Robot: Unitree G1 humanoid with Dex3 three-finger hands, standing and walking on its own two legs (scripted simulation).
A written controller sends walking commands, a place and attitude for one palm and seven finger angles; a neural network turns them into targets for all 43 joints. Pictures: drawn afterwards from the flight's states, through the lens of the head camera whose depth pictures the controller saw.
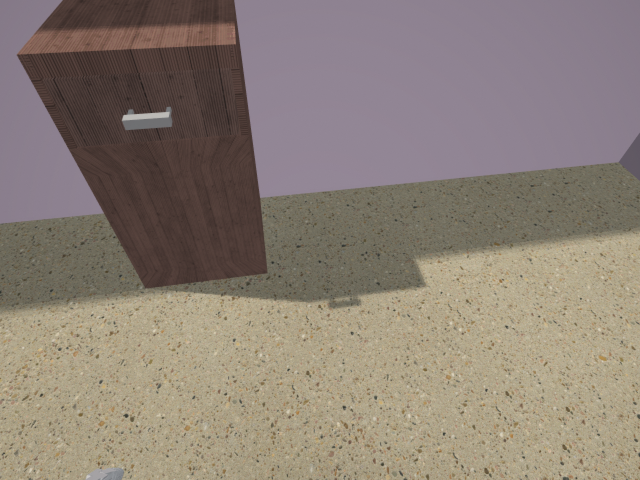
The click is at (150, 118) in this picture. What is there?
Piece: drawer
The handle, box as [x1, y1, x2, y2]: [122, 107, 171, 129]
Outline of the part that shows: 171,109 170,107 167,107 165,112 134,114 132,109 129,109 127,114 123,115 122,121 125,129 171,126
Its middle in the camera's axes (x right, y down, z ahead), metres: -0.43 -0.30 +0.96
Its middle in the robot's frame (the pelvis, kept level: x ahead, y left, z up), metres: +0.90 +0.48 -0.04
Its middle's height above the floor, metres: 0.73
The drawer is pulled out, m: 0.00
